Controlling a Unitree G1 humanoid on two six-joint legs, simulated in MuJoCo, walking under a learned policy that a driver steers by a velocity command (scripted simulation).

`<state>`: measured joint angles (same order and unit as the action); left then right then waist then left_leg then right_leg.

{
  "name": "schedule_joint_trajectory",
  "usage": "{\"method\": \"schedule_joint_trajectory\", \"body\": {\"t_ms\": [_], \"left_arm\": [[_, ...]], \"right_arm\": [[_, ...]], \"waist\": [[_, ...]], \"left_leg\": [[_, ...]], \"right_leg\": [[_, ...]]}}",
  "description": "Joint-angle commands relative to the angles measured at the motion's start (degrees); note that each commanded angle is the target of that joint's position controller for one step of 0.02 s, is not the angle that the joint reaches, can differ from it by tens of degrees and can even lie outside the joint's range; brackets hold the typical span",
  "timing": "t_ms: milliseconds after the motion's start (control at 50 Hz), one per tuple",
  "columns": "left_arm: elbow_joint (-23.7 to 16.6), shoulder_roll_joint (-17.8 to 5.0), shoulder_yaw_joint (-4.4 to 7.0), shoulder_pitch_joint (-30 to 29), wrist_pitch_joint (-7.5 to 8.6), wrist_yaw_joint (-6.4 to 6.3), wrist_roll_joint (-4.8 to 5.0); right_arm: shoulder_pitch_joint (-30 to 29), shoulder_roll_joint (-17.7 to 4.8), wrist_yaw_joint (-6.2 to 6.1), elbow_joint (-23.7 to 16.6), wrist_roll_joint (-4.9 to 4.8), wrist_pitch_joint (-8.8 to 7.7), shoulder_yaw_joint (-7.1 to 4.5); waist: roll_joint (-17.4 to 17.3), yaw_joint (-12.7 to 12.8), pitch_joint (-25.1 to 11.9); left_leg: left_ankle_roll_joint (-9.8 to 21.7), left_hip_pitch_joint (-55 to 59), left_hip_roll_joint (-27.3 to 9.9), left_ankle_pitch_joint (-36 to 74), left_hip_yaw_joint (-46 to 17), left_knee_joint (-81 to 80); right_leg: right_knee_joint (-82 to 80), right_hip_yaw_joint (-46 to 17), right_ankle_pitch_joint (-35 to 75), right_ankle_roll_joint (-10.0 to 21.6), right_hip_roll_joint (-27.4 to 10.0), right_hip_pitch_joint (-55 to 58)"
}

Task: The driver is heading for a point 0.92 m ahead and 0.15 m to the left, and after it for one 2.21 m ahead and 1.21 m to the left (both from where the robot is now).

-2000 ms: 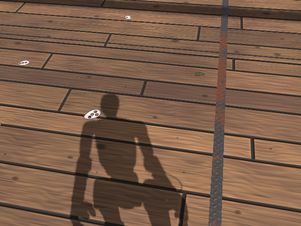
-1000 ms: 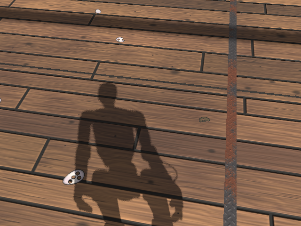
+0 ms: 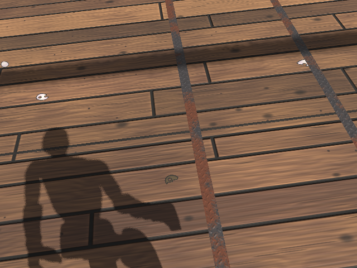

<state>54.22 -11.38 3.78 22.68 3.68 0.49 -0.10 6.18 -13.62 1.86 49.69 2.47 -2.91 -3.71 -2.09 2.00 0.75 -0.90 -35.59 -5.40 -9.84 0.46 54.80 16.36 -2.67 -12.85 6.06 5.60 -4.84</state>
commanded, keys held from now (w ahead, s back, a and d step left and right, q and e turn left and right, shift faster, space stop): w+e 0.10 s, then w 0.04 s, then w+q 0.86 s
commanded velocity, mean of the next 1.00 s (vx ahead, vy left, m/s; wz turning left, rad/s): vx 0.49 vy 0.00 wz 0.19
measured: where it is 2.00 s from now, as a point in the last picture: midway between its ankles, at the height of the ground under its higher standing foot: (143, 152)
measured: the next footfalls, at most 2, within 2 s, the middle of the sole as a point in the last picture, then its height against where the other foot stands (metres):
left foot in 0.26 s outside the picture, level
right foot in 0.78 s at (224, 234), level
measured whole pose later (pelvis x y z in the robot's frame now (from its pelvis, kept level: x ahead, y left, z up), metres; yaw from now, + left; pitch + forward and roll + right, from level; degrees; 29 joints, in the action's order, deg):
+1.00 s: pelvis +0.56 +0.00 +0.00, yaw +16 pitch +2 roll -1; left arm 45.8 -14.3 2.4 16.5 5.4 -0.1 -1.5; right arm 13.8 -18.0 2.8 44.5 1.9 -0.2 -4.9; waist -3.2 0.5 1.0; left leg 2.5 -32.3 -1.2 -15.8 -1.7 63.9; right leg 19.6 6.5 -11.3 2.5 0.6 -10.1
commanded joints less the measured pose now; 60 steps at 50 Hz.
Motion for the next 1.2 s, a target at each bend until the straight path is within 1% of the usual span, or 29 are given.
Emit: {"method": "schedule_joint_trajectory", "body": {"t_ms": [20,100,140,180,200,220,240,260,280,300,320,340,400,480,540,660,720,740,760,780,800,820,840,860,880,920,1000,1120,1200], "left_arm": [[-2.33,-8.99,1.8,3.68,0.8,-0.37,0.01],[-2.78,-9.82,2.04,5.31,0.77,-0.6,-0.3],[-2.86,-10.07,2.05,5.12,0.95,-0.95,-0.39],[-2.83,-10.28,1.88,3.53,1.35,-1.19,-0.53],[-2.85,-11.14,2.04,2.7,1.55,-1.22,-0.8],[-2.64,-12.08,2.31,2.41,1.56,-1.14,-1.3],[-2.49,-12.25,2.37,2.45,1.46,-0.98,-1.61],[-3.46,-9.12,1.51,4.12,1.44,-0.84,-1.58],[-3.82,-3.18,0.56,13.2,1.49,-0.15,0.83],[-3.24,-7.76,0.79,10.37,1.56,-0.35,-1.09],[-4.88,-8.85,0.92,3.0,1.65,-0.19,-1.54],[-6.11,-8.58,0.58,-2.09,2.0,0.02,-1.98],[-7.77,-6.92,0.0,-3.89,0.7,0.65,-3.03],[-10.43,-6.0,-0.89,-9.67,-0.4,0.99,-2.98],[-13.5,-5.65,-1.51,-18.19,-0.57,1.13,-2.58],[-17.42,-5.83,-2.17,-27.46,0.04,1.12,-1.48],[-17.31,-7.58,-1.67,-23.78,0.8,0.66,-1.18],[-16.08,-8.56,-1.22,-19.36,1.15,0.24,-1.11],[-14.33,-10.32,-0.47,-12.97,1.84,-0.46,-1.51],[-13.74,-14.59,0.62,-4.34,2.4,-1.5,-2.9],[-13.93,-19.63,1.75,-2.06,1.58,-1.88,-4.02],[-13.67,-16.64,1.7,-3.81,0.72,-1.55,-3.13],[-14.56,-11.02,0.41,-7.26,0.58,-1.25,-2.59],[-14.36,-8.4,-0.31,-9.35,0.78,-0.97,-2.35],[-13.95,-7.62,-0.59,-9.61,1.04,-0.96,-2.36],[-12.48,-7.74,-0.57,-8.0,1.91,-0.88,-1.73],[-10.79,-8.91,0.05,-4.84,3.04,-0.5,-0.86],[-8.81,-9.67,0.33,-2.19,2.64,-0.45,-0.96],[-6.99,-11.71,0.87,1.18,1.76,-1.04,-1.01]], "right_arm": [[-6.4,-3.02,0.06,-5.56,-0.19,0.07,-0.25],[-13.35,-2.97,0.49,-9.28,-0.82,-0.23,0.4],[-13.78,-3.37,0.55,-10.32,-1.04,-0.51,0.52],[-9.61,-4.05,0.4,-9.47,-1.06,-0.92,0.32],[-5.79,-5.23,0.0,-8.39,-1.17,-1.04,-0.22],[0.44,-6.55,-0.66,-6.55,-1.4,-1.2,-0.92],[9.11,-7.65,-1.41,-3.94,-1.24,-1.48,-1.54],[17.69,-10.72,-2.06,-2.9,0.09,-1.94,-2.18],[19.65,-17.53,-1.64,-1.7,1.07,-1.79,-3.79],[14.83,-12.9,-0.69,-1.87,-1.19,-1.02,-2.97],[8.63,-8.74,-0.42,-3.46,-1.73,-1.02,-2.0],[7.18,-6.45,-0.21,-3.41,-1.63,-1.32,-1.34],[10.01,-5.42,-0.65,-0.84,-1.97,-2.06,-0.65],[14.32,-7.99,-1.11,0.15,-2.51,-2.21,-1.39],[17.29,-7.83,-1.14,0.42,-2.61,-1.77,-1.55],[21.93,-8.79,-1.54,-0.01,-1.93,-1.11,-2.11],[19.13,-10.22,-2.05,-1.66,-1.56,-0.82,-2.68],[17.6,-10.87,-2.0,-2.3,-1.59,-0.87,-2.9],[16.75,-10.58,-1.65,-2.69,-1.99,-1.17,-2.85],[16.15,-7.5,-1.26,-4.49,-2.79,-1.61,-2.03],[21.32,-2.46,-1.49,-6.5,-4.68,-1.38,-0.95],[22.43,-6.83,-1.98,-5.5,-2.77,-0.41,-1.42],[18.94,-7.53,-1.66,-4.94,-1.76,0.1,-1.6],[15.81,-6.46,-0.99,-5.4,-1.49,0.22,-1.39],[14.52,-5.9,-0.43,-5.74,-1.04,0.63,-1.39],[14.08,-5.65,0.57,-6.15,-0.35,1.94,-1.39],[8.09,-4.97,1.8,-8.9,-0.27,2.91,-0.99],[-3.27,-3.49,3.07,-12.96,-0.53,2.5,0.46],[-8.57,-3.82,3.46,-15.47,-0.14,2.4,0.87]], "waist": [[5.23,0.57,3.32],[6.54,2.55,3.98],[7.03,2.33,3.9],[7.51,0.44,3.32],[7.97,-1.05,1.97],[7.61,-3.61,-1.33],[5.75,-7.48,-6.12],[0.81,-9.93,-12.67],[-16.95,-4.8,-18.08],[-9.58,-3.73,-14.01],[-3.43,-2.9,-5.21],[1.55,-3.13,-2.96],[-0.97,-0.65,-1.96],[-0.88,-1.17,-0.05],[-1.25,-3.48,2.08],[-2.22,-6.94,1.17],[-3.33,-4.22,0.11],[-3.07,-2.08,-1.4],[-0.3,1.04,-4.75],[5.71,4.52,-12.35],[17.93,2.32,-17.83],[14.35,0.26,-15.12],[6.71,-0.16,-7.68],[4.2,-0.6,-3.37],[6.11,-1.24,-1.81],[8.62,-2.18,-1.11],[7.33,-2.24,-0.9],[7.16,-0.27,2.62],[7.03,1.12,4.17]], "left_leg": [[-1.48,-7.48,1.06,5.14,0.75,-6.74],[-1.12,-4.6,3.08,9.32,0.82,-15.92],[0.34,-1.23,3.35,10.31,0.92,-19.84],[2.83,6.64,4.11,9.66,1.82,-23.59],[4.06,11.38,5.53,6.76,2.55,-24.1],[5.32,17.54,7.57,3.4,3.65,-24.92],[6.77,26.83,8.03,2.96,4.25,-27.24],[9.41,39.25,-2.61,-5.69,-8.1,-27.11],[18.82,52.21,-16.96,-9.8,-40.82,-35.7],[19.08,48.3,-15.61,-17.81,-49.71,-41.72],[17.87,40.07,-13.33,-15.1,-38.77,-41.27],[16.67,34.61,-10.26,-6.35,-30.9,-41.0],[14.74,28.48,-4.6,10.56,-21.09,-41.84],[16.49,25.81,-3.51,11.98,-18.13,-44.61],[15.0,25.41,-1.86,10.49,-17.2,-45.73],[13.14,31.11,-1.62,18.83,-18.76,-39.68],[10.8,30.13,-2.14,21.03,-21.33,-35.03],[9.82,28.81,-1.25,23.41,-21.61,-31.3],[8.43,26.46,1.89,23.68,-19.53,-22.9],[6.87,20.23,5.41,13.72,-15.17,-8.52],[5.22,3.48,13.36,-19.44,-7.42,5.81],[5.79,-2.4,9.06,-20.72,-6.21,13.41],[5.74,-3.02,6.39,-15.2,-6.48,15.13],[5.15,-2.0,4.74,-11.28,-5.98,13.4],[4.62,-0.73,3.44,-9.66,-5.46,11.68],[3.76,0.65,2.69,-8.02,-4.39,11.07],[2.82,-4.74,1.78,-2.65,-3.59,10.2],[2.92,-3.55,1.68,8.53,0.66,-6.85],[5.72,-0.32,2.93,4.43,5.06,-16.01]], "right_leg": [[-6.69,-13.1,15.29,8.35,-14.09,2.56],[-4.59,-13.6,20.42,7.6,-13.67,3.45],[-3.98,-13.74,23.33,6.43,-14.44,4.65],[-3.49,-12.24,27.81,4.35,-15.11,4.94],[-0.15,-11.01,36.26,3.26,-14.88,6.16],[7.77,-9.18,45.39,2.4,-13.82,7.84],[19.64,-6.3,46.61,1.47,-11.17,6.79],[36.5,-4.23,30.83,0.94,-8.39,-2.18],[57.02,-0.38,-11.3,-2.27,2.95,-21.79],[61.22,-3.9,-13.45,-0.93,-0.36,-29.28],[60.27,-2.82,-7.36,-0.88,-4.17,-31.06],[56.62,-2.47,-3.79,-1.05,-6.24,-29.82],[48.62,-1.21,-3.17,-3.08,-8.58,-25.36],[40.23,1.29,-1.75,-6.34,-9.37,-28.52],[30.6,2.23,5.72,-8.06,-9.37,-30.27],[19.69,2.34,9.84,-8.4,-6.56,-28.28],[13.91,1.48,5.52,-6.91,-5.09,-19.01],[11.44,1.94,4.13,-6.13,-3.93,-12.44],[7.94,1.09,4.99,-4.68,-5.03,-2.87],[6.01,-9.55,-4.15,-1.6,-16.39,9.47],[1.0,-32.39,-11.3,3.64,-30.61,21.96],[-0.42,-39.98,-17.42,5.79,-31.64,17.46],[-1.3,-31.85,-16.86,4.68,-28.58,10.41],[-2.61,-23.07,-9.06,3.56,-25.37,4.67],[-3.65,-16.7,-2.36,2.18,-22.88,1.68],[-4.58,-9.27,7.91,1.29,-20.39,-0.71],[-6.14,-1.94,18.21,2.51,-20.89,1.31],[-7.3,8.45,20.26,1.43,-19.01,1.31],[-4.99,11.99,26.09,0.42,-20.86,6.31]]}}
Velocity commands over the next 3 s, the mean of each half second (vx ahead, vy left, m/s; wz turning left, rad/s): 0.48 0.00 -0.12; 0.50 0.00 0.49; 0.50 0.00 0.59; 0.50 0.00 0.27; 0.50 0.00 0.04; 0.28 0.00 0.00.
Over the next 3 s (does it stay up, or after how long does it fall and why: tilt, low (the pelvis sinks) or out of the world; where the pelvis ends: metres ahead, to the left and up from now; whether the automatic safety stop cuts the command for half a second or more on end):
stays up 1.39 0.60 -0.01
